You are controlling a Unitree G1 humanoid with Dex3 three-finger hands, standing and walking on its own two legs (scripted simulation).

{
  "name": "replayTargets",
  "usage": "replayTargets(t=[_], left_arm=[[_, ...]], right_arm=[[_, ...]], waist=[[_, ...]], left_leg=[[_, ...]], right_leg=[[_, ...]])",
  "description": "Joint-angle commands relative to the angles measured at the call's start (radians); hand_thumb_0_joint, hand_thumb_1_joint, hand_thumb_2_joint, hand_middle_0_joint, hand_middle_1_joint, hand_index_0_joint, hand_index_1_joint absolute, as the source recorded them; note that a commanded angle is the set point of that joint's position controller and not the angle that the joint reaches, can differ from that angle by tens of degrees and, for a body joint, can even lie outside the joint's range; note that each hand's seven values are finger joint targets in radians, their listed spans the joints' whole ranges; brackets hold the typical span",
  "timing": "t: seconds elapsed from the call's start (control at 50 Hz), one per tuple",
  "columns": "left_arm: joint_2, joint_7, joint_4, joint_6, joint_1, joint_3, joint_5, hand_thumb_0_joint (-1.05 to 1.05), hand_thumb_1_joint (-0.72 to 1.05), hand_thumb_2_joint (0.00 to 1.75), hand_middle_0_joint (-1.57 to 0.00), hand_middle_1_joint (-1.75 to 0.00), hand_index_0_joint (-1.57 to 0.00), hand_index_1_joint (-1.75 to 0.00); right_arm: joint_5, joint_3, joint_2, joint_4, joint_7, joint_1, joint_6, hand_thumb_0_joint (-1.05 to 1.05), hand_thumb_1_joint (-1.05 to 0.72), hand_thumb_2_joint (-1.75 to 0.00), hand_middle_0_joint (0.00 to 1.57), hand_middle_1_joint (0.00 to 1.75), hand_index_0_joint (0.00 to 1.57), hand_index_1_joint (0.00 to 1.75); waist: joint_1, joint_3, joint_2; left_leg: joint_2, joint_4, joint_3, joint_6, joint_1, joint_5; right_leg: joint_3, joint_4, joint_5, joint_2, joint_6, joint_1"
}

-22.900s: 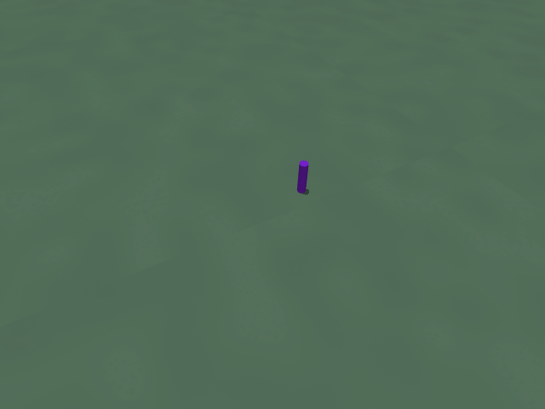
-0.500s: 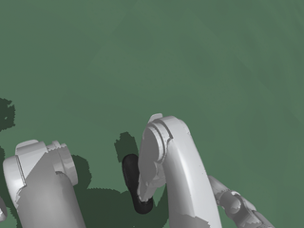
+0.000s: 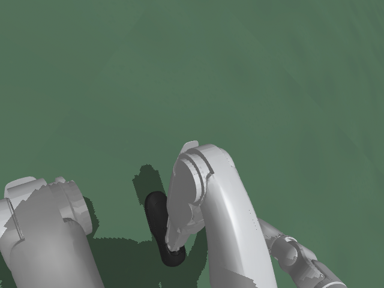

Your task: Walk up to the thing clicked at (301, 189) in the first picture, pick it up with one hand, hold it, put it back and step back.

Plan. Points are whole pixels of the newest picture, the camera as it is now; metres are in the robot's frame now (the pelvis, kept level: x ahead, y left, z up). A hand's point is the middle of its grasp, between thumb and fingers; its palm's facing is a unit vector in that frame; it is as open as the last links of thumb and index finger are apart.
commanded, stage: lower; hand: left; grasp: from the side
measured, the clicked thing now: out of the picture +0.43 +0.29 -0.18
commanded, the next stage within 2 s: loosen in 0.06 s
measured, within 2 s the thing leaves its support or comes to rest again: rests again in 0.18 s
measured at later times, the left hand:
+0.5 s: hand out of the picture +0.43 +0.27 -0.16, palm faces +0.32 -0.95 +0.02, open 8.0 cm
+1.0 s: hand out of the picture +0.43 +0.30 -0.14, palm faces +0.38 -0.92 +0.01, open 16.4 cm
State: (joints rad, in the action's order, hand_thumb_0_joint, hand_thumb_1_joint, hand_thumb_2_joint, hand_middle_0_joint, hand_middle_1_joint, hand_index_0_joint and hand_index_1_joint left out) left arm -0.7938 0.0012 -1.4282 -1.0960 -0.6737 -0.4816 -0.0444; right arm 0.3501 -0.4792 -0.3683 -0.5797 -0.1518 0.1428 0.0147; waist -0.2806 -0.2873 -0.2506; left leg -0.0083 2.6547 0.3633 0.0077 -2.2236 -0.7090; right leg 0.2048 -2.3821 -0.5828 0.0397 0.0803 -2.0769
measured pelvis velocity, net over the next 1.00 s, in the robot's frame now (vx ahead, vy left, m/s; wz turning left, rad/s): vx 0.00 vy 0.00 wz -0.01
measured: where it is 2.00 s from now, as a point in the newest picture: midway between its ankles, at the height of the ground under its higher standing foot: (122, 271)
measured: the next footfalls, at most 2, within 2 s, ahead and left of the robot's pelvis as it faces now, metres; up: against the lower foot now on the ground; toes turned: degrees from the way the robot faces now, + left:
none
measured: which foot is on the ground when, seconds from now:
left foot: down 0.00-1.00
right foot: down 0.00-1.00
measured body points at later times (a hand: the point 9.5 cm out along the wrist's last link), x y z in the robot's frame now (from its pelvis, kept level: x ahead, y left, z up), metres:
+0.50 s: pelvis +0.00 +0.00 +0.00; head +0.22 +0.20 +0.33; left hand +0.41 +0.32 -0.16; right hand +0.17 -0.24 -0.03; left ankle +0.08 +0.12 -0.25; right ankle +0.15 -0.13 -0.25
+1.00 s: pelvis +0.00 +0.00 +0.00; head +0.22 +0.20 +0.34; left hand +0.41 +0.35 -0.14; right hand +0.15 -0.24 -0.03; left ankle +0.08 +0.12 -0.25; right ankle +0.15 -0.13 -0.25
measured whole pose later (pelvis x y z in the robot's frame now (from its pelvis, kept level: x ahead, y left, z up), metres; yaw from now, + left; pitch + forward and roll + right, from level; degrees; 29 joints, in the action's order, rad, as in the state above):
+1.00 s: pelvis +0.00 +0.00 +0.00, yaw -1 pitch +12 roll -18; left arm -0.81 -0.02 -1.30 -1.07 -0.63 -0.55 -0.05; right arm 0.35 -0.48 -0.36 -0.56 -0.15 0.12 0.03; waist -0.26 -0.28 -0.26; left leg -0.01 2.65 0.38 0.00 -2.21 -0.71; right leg 0.22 -2.37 -0.58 0.05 0.07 -2.06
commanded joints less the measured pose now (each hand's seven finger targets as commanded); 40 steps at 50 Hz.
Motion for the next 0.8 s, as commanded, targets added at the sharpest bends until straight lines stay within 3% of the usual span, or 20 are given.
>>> replayTargets(t=[0.0,0.14,0.16,0.18,0.2,0.26,0.32,0.4,0.5,0.58,0.72,0.76,0.78], left_arm=[[-0.150,0.004,0.148,-0.079,-0.220,0.009,-0.003,0.00,0.58,1.31,-1.31,-1.38,-1.31,-1.38],[-0.125,0.004,0.141,-0.091,-0.215,0.040,-0.016,0.00,0.58,1.30,-1.30,-1.36,-1.30,-1.36],[-0.136,0.008,0.137,-0.092,-0.215,0.029,-0.020,0.00,0.57,1.22,-1.35,-1.32,-1.36,-1.31],[-0.149,0.010,0.145,-0.095,-0.209,0.017,-0.022,0.00,0.49,1.14,-1.27,-1.24,-1.28,-1.23],[-0.153,0.011,0.148,-0.100,-0.221,0.021,-0.022,0.00,0.42,1.06,-1.22,-1.16,-1.23,-1.15],[-0.139,0.012,0.146,-0.104,-0.228,0.026,-0.022,0.00,0.40,0.82,-1.07,-0.97,-1.08,-0.95],[-0.153,0.012,0.144,-0.104,-0.227,0.022,-0.015,0.00,0.20,0.67,-0.99,-0.86,-1.00,-0.84],[-0.144,0.012,0.123,-0.100,-0.203,0.023,-0.014,0.00,-0.04,0.49,-0.72,-0.59,-0.71,-0.59],[-0.117,0.009,0.134,-0.095,-0.193,0.039,-0.022,0.00,-0.19,0.40,-0.62,-0.48,-0.60,-0.49],[-0.124,0.010,0.129,-0.094,-0.216,0.043,-0.021,0.00,-0.25,0.31,-0.50,-0.36,-0.49,-0.37],[-0.147,0.016,0.123,-0.104,-0.212,0.022,-0.019,0.00,-0.41,0.17,-0.30,-0.17,-0.28,-0.19],[-0.141,0.016,0.113,-0.104,-0.193,0.015,-0.023,0.00,-0.38,0.16,-0.17,-0.10,-0.15,-0.12],[-0.173,0.017,0.126,-0.106,-0.196,-0.002,-0.024,0.00,-0.40,0.14,-0.14,-0.08,-0.13,-0.09]], right_arm=[[0.006,0.122,-0.358,0.013,0.014,-0.034,0.013,0.00,-0.89,-0.90,0.20,0.30,0.20,0.30],[0.007,0.114,-0.357,0.014,0.010,-0.027,0.004,0.00,-0.89,-0.90,0.20,0.30,0.20,0.30],[0.005,0.111,-0.356,0.014,0.010,-0.028,0.003,0.00,-0.90,-0.90,0.20,0.30,0.20,0.30],[0.006,0.111,-0.356,0.013,0.011,-0.028,0.003,0.00,-0.90,-0.89,0.20,0.30,0.20,0.30],[0.008,0.110,-0.360,0.012,0.010,-0.029,0.003,0.00,-0.90,-0.89,0.20,0.30,0.20,0.30],[0.011,0.111,-0.362,0.012,0.011,-0.021,0.003,0.00,-0.90,-0.89,0.20,0.30,0.20,0.30],[0.012,0.108,-0.360,0.017,0.011,-0.016,0.007,0.00,-0.91,-0.89,0.20,0.30,0.20,0.30],[0.011,0.108,-0.361,0.023,0.010,-0.011,0.006,0.00,-0.91,-0.90,0.20,0.30,0.20,0.30],[0.012,0.108,-0.361,0.018,0.009,-0.022,0.006,0.00,-0.92,-0.90,0.20,0.30,0.20,0.30],[0.011,0.107,-0.360,0.017,0.010,-0.018,0.007,0.00,-0.92,-0.90,0.20,0.30,0.20,0.30],[0.016,0.101,-0.359,0.023,0.006,-0.021,0.009,0.00,-0.92,-0.91,0.20,0.30,0.20,0.30],[0.015,0.101,-0.361,0.027,0.007,-0.019,0.010,0.00,-0.90,-0.90,0.20,0.30,0.20,0.30],[0.015,0.098,-0.363,0.027,0.009,-0.024,0.012,0.00,-0.90,-0.90,0.20,0.30,0.20,0.30]], waist=[[-0.098,0.573,0.563],[-0.100,0.558,0.526],[-0.100,0.561,0.521],[-0.089,0.575,0.521],[-0.097,0.577,0.532],[-0.100,0.555,0.564],[-0.100,0.527,0.553],[-0.097,0.523,0.543],[-0.104,0.552,0.538],[-0.109,0.536,0.536],[-0.103,0.539,0.537],[-0.100,0.532,0.532],[-0.088,0.548,0.544]], left_leg=[[-0.056,-0.364,-0.086,0.030,0.415,0.110],[-0.050,-0.349,-0.085,0.024,0.386,0.109],[-0.048,-0.342,-0.089,0.021,0.379,0.113],[-0.050,-0.338,-0.091,0.022,0.391,0.129],[-0.051,-0.341,-0.086,0.025,0.395,0.128],[-0.054,-0.354,-0.080,0.032,0.416,0.132],[-0.056,-0.362,-0.080,0.029,0.392,0.087],[-0.055,-0.364,-0.078,0.028,0.385,0.085],[-0.056,-0.360,-0.070,0.031,0.415,0.138],[-0.055,-0.356,-0.069,0.028,0.400,0.111],[-0.053,-0.355,-0.073,0.025,0.388,0.092],[-0.056,-0.359,-0.070,0.028,0.396,0.108],[-0.057,-0.358,-0.072,0.028,0.401,0.115]], right_leg=[[0.138,0.135,0.146,0.038,-0.084,0.260],[0.141,0.144,0.151,0.043,-0.081,0.276],[0.140,0.148,0.155,0.044,-0.079,0.287],[0.137,0.146,0.168,0.044,-0.079,0.293],[0.140,0.141,0.166,0.045,-0.082,0.289],[0.145,0.135,0.167,0.044,-0.083,0.269],[0.146,0.145,0.130,0.043,-0.083,0.262],[0.147,0.144,0.130,0.043,-0.083,0.259],[0.150,0.140,0.171,0.045,-0.082,0.276],[0.147,0.146,0.153,0.047,-0.081,0.265],[0.147,0.150,0.137,0.048,-0.080,0.281],[0.149,0.149,0.146,0.047,-0.080,0.275],[0.146,0.148,0.148,0.050,-0.082,0.281]])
